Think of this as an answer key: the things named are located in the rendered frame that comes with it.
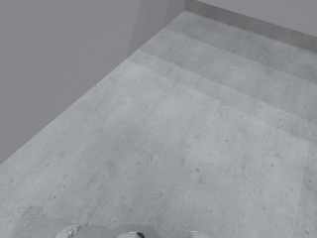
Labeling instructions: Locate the robot left hand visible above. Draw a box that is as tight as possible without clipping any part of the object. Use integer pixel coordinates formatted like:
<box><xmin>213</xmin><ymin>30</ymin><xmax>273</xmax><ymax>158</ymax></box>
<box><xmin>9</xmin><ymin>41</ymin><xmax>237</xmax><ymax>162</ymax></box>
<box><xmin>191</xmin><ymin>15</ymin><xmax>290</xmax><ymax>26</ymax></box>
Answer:
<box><xmin>54</xmin><ymin>224</ymin><xmax>80</xmax><ymax>238</ymax></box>

